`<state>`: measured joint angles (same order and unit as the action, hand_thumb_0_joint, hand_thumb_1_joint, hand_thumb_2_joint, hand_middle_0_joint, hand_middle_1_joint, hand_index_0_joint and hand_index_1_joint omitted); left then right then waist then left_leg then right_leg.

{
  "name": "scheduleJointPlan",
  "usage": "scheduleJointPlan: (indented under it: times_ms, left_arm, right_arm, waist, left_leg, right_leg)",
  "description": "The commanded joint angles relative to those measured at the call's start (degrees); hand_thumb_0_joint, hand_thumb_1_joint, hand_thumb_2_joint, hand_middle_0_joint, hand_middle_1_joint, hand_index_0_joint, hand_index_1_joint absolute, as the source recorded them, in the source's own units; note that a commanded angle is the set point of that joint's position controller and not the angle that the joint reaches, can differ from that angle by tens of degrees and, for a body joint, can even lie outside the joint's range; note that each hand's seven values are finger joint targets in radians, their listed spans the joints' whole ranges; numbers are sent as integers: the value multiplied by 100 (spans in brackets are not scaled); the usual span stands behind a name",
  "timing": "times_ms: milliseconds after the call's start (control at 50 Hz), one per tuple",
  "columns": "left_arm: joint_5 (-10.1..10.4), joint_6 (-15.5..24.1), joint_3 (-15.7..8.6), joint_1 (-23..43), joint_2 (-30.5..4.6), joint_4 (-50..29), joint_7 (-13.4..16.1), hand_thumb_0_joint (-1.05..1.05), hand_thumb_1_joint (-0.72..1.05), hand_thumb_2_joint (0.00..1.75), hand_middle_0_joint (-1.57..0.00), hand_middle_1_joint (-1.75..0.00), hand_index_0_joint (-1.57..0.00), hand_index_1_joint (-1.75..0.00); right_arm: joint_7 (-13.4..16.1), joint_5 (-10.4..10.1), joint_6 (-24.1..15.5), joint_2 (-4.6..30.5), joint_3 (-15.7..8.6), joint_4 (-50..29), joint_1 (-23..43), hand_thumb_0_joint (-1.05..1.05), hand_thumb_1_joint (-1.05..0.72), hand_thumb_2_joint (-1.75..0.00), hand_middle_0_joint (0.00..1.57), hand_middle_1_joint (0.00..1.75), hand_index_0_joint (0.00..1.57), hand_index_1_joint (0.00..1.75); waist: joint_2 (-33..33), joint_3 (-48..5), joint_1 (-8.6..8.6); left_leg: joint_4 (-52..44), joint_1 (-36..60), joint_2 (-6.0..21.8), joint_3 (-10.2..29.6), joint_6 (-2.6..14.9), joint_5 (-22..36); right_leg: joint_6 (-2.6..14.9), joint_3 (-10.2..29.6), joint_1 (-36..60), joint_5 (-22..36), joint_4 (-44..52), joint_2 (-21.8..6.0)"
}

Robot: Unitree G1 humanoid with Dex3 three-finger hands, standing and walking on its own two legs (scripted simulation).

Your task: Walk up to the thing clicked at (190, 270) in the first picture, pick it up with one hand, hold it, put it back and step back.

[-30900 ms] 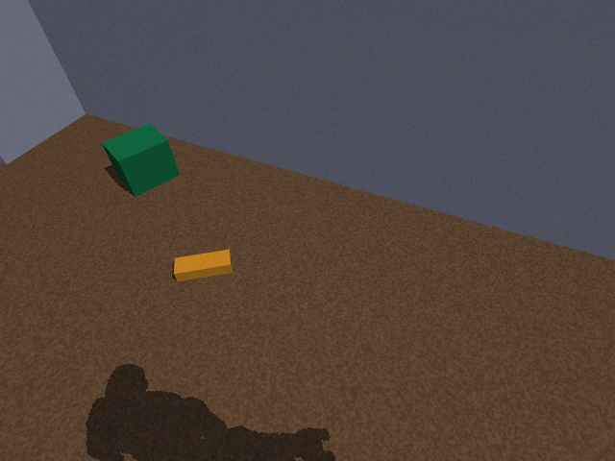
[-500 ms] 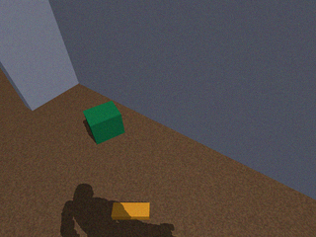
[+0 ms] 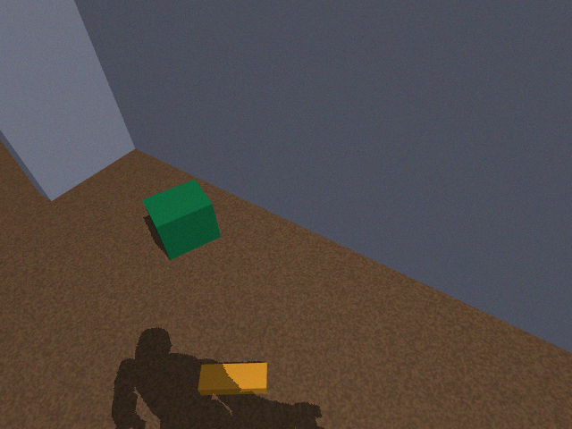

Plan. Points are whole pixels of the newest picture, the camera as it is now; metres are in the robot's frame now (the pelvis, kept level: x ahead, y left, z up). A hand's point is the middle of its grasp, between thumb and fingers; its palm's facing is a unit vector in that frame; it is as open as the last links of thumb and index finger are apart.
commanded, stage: stand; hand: left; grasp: from above
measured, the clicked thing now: (234, 378) +0.46 +0.23 -0.75
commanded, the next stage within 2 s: step back in 1.30 s
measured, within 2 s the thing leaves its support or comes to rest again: neither
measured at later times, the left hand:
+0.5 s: hand out of the picture +0.08 +0.21 -0.17, palm faces -0.02 -0.97 -0.26, open 7.4 cm
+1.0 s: hand out of the picture +0.06 +0.22 -0.17, palm faces -0.02 -0.96 -0.28, open 7.4 cm
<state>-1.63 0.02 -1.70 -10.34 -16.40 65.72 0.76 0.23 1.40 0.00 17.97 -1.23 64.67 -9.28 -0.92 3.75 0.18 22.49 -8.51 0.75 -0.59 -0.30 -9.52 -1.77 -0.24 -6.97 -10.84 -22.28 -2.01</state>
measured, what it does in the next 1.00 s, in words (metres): stands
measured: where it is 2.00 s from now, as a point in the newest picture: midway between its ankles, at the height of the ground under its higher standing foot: outside the picture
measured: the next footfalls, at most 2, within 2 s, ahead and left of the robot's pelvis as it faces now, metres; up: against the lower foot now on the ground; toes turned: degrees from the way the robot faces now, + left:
left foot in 1.92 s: -0.08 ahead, +0.11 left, +0.00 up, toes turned +1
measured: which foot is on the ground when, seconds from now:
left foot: down 0.00-1.00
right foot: down 0.00-1.00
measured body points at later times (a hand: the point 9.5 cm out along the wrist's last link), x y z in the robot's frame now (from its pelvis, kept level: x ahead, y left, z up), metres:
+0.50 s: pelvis +0.02 +0.00 +0.00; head +0.02 +0.00 +0.45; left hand +0.08 +0.26 -0.15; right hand +0.06 -0.26 -0.15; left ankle +0.04 +0.12 -0.74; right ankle +0.02 -0.14 -0.74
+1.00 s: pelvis +0.02 +0.01 +0.00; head +0.02 +0.01 +0.45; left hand +0.06 +0.27 -0.15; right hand +0.05 -0.27 -0.15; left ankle +0.04 +0.12 -0.74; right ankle +0.02 -0.14 -0.74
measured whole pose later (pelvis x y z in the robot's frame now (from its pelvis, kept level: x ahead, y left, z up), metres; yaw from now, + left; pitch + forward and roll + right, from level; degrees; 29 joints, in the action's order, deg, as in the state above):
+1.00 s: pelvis +0.02 +0.01 +0.00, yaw -1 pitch -4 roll +0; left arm -1.6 -0.3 -1.7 -10.4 -14.4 66.0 1.0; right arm 0.8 1.3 -0.3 15.1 -1.4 66.1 -9.8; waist 0.2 3.6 0.5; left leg 21.6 -7.3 0.4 -2.1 0.2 -10.8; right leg -2.3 1.3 -6.5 -11.8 -21.7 -2.4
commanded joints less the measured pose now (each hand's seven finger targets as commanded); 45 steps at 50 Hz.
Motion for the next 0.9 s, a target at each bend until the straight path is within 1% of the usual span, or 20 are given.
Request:
scheduleJointPlan:
  times_ms: [0,20,60,100,160,220,320,340,420,460,500,540,560,620,680,720,740,780,820,880]
  left_arm:
    - [32,98,-164,225,-1072,-300,95,0,90,90,-20,-30,-20,-30]
    - [33,103,-167,187,-1100,-295,90,0,90,90,-20,-30,-20,-30]
    - [53,77,-140,234,-980,-267,83,0,90,90,-20,-30,-20,-30]
    - [51,87,-129,180,-974,-268,73,0,90,90,-20,-30,-20,-30]
    - [53,77,-122,259,-952,-278,72,0,90,90,-20,-30,-20,-30]
    - [65,84,-100,251,-855,-259,77,0,90,90,-20,-30,-20,-30]
    - [72,46,-80,238,-710,-200,79,0,90,90,-20,-30,-20,-30]
    - [81,41,-65,176,-640,-180,80,0,90,90,-20,-30,-20,-30]
    - [72,36,-65,158,-621,-173,99,0,90,90,-20,-30,-20,-30]
    - [69,24,-45,169,-534,-140,105,0,90,90,-20,-30,-20,-30]
    - [62,23,-50,107,-514,-112,113,0,90,90,-20,-30,-20,-30]
    - [57,29,-54,60,-511,-85,111,0,90,90,-20,-30,-20,-30]
    - [62,20,-45,60,-458,-59,109,0,90,90,-20,-30,-20,-30]
    - [51,35,-73,99,-523,-116,112,0,90,90,-20,-30,-20,-30]
    - [40,63,-94,94,-606,-141,117,0,90,90,-20,-30,-20,-30]
    - [31,60,-104,101,-617,-179,114,0,90,90,-20,-30,-20,-30]
    - [27,68,-98,20,-564,-136,117,0,90,90,-20,-30,-20,-30]
    - [34,66,-115,63,-638,-177,112,0,90,90,-20,-30,-20,-30]
    - [32,84,-132,82,-712,-240,114,0,90,90,-20,-30,-20,-30]
    - [31,72,-112,-2,-604,-227,109,0,90,90,-20,-30,-20,-30]
  right_arm:
    - [84,-39,-101,942,-163,-283,242,0,-90,-90,20,30,20,30]
    - [87,-31,-95,991,-160,-261,216,0,-90,-90,20,30,20,30]
    - [88,-40,-72,804,-109,-194,164,0,-90,-90,20,30,20,30]
    - [88,-45,-90,924,-128,-203,225,0,-90,-90,20,30,20,30]
    - [90,-43,-93,840,-99,-168,241,0,-90,-90,20,30,20,30]
    - [99,-51,-97,791,-96,-142,240,0,-90,-90,20,30,20,30]
    - [112,-56,-95,625,-48,-42,139,0,-90,-90,20,30,20,30]
    - [118,-55,-97,595,-43,-36,162,0,-90,-90,20,30,20,30]
    - [138,-54,-108,620,-60,-11,110,0,-90,-90,20,30,20,30]
    - [142,-52,-86,551,-56,28,97,0,-90,-90,20,30,20,30]
    - [142,-54,-72,482,-64,44,44,0,-90,-90,20,30,20,30]
    - [144,-48,-78,494,-72,35,113,0,-90,-90,20,30,20,30]
    - [139,-51,-64,346,-46,69,16,0,-90,-90,20,30,20,30]
    - [143,-38,-76,507,-99,53,25,0,-90,-90,20,30,20,30]
    - [133,-38,-98,490,-120,-1,57,0,-90,-90,20,30,20,30]
    - [133,-26,-95,534,-140,-21,76,0,-90,-90,20,30,20,30]
    - [129,-38,-91,516,-156,-25,118,0,-90,-90,20,30,20,30]
    - [127,-29,-94,543,-160,-48,21,0,-90,-90,20,30,20,30]
    - [123,-26,-116,592,-175,-82,24,0,-90,-90,20,30,20,30]
    - [129,-34,-119,574,-176,-120,88,0,-90,-90,20,30,20,30]
  waist:
    - [133,-91,-4]
    - [101,-79,-20]
    - [132,-122,2]
    - [82,-174,-34]
    - [49,-124,-26]
    - [139,-331,-17]
    - [31,-292,-17]
    - [44,-389,-42]
    - [52,-450,-28]
    - [124,-228,-9]
    - [115,-311,-4]
    - [155,-177,-35]
    - [161,-173,10]
    - [61,-128,4]
    - [146,-210,23]
    - [72,-111,4]
    - [118,-122,0]
    - [66,-123,37]
    - [56,-228,33]
    - [28,-232,-9]
  left_leg:
    - [-544,-14,492,548,176,-296]
    - [-558,-18,499,559,188,-376]
    - [-615,-62,492,529,163,-374]
    - [-549,128,508,502,155,-104]
    - [-626,-15,496,495,134,-210]
    - [-534,209,538,448,152,329]
    - [-598,116,521,399,130,370]
    - [-552,254,531,370,125,676]
    - [-450,385,554,329,131,1047]
    - [-516,225,526,345,116,695]
    - [-504,294,537,335,122,774]
    - [-528,261,526,344,128,567]
    - [-567,236,505,322,119,429]
    - [-601,135,504,351,114,290]
    - [-554,273,532,342,129,381]
    - [-638,115,514,375,135,-19]
    - [-579,230,530,382,149,142]
    - [-635,133,529,378,156,6]
    - [-561,191,543,367,160,271]
    - [-535,226,562,381,171,291]
  right_leg:
    - [225,473,-255,-137,598,-444]
    - [208,494,-262,-144,629,-445]
    - [230,475,-206,-124,613,-420]
    - [230,490,-207,81,619,-444]
    - [226,460,-175,10,607,-410]
    - [230,446,-60,457,558,-437]
    - [211,417,29,628,509,-411]
    - [224,415,46,821,466,-425]
    - [203,392,39,1083,439,-422]
    - [188,375,-62,745,490,-388]
    - [186,357,-38,802,469,-389]
    - [183,396,-132,689,549,-386]
    - [188,396,-133,570,542,-374]
    - [185,430,-99,505,566,-387]
    - [201,439,-145,495,561,-397]
    - [205,425,-173,268,569,-380]
    - [206,431,-221,341,549,-391]
    - [209,440,-186,317,541,-382]
    - [205,444,-136,451,494,-411]
    - [197,417,-168,418,443,-398]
